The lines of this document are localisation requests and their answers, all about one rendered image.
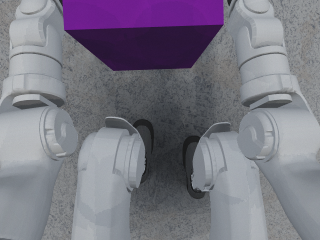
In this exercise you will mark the left robot upper arm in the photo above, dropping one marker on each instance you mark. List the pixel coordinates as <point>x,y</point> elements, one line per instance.
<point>34,143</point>

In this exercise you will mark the carton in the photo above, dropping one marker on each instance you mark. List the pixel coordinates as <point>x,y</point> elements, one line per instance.
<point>144,34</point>

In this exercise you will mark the right robot upper arm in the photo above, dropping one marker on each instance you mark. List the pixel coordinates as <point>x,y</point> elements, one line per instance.
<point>283,143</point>

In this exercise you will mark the left robot forearm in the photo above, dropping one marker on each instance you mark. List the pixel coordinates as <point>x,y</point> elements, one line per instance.
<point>35,57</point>

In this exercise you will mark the right robot shin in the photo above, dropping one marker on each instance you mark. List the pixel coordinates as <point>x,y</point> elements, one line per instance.
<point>215,128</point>

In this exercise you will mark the robot left foot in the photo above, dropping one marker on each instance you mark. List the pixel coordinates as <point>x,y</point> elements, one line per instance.
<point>146,131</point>

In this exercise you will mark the right robot forearm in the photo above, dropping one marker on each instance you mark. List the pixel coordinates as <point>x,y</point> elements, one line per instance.
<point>262,57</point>

